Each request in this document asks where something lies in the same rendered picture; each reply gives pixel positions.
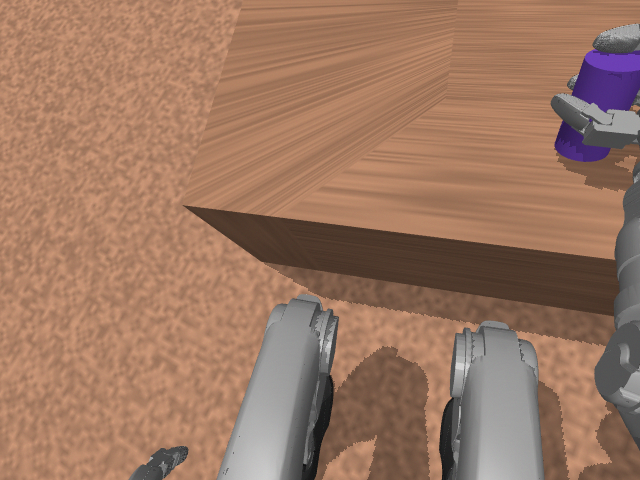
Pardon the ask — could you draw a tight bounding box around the left robot hand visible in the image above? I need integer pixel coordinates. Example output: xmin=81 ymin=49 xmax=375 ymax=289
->
xmin=128 ymin=446 xmax=189 ymax=480

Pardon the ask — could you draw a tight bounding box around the right robot arm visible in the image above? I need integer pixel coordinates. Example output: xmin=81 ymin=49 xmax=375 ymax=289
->
xmin=594 ymin=161 xmax=640 ymax=450

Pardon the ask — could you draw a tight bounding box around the can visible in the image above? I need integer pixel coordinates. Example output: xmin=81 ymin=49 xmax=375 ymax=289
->
xmin=554 ymin=49 xmax=640 ymax=162

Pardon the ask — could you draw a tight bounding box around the right robot hand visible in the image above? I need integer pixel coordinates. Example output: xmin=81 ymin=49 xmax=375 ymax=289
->
xmin=551 ymin=24 xmax=640 ymax=149

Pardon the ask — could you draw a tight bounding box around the right robot foot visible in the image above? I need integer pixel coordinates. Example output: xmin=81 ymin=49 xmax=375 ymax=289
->
xmin=439 ymin=398 xmax=455 ymax=480

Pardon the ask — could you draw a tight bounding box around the left robot foot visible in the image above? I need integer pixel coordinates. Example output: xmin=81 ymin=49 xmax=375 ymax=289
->
xmin=301 ymin=375 xmax=334 ymax=480

